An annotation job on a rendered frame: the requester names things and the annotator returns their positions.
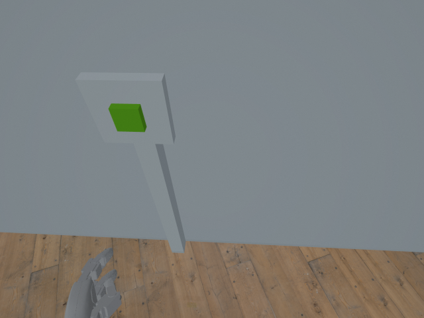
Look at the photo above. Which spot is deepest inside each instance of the button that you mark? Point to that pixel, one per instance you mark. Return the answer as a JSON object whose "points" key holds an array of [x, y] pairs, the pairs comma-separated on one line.
{"points": [[128, 117]]}

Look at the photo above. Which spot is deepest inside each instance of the robot left hand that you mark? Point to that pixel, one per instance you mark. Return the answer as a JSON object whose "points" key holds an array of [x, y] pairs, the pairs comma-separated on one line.
{"points": [[94, 299]]}

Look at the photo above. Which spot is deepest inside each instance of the panel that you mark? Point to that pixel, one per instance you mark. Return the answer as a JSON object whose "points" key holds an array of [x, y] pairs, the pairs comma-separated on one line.
{"points": [[99, 91]]}

